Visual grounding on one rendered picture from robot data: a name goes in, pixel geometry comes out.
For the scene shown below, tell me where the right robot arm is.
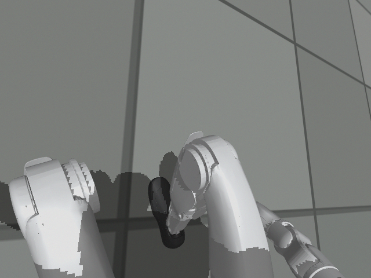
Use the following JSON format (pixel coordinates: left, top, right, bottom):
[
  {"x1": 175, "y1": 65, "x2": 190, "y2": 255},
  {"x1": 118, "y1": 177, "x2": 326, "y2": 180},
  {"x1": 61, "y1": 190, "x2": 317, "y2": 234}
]
[{"x1": 267, "y1": 220, "x2": 345, "y2": 278}]

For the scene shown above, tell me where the right robot hand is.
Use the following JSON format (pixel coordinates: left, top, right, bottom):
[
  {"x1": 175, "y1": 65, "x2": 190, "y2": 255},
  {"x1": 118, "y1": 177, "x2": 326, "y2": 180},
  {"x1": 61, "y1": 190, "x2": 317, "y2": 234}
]
[{"x1": 256, "y1": 202, "x2": 282, "y2": 238}]

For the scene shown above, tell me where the right robot foot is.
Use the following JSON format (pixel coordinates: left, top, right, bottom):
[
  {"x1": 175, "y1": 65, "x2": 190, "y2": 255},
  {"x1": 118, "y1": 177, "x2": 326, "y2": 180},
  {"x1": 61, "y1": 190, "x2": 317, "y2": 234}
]
[{"x1": 148, "y1": 177, "x2": 185, "y2": 248}]

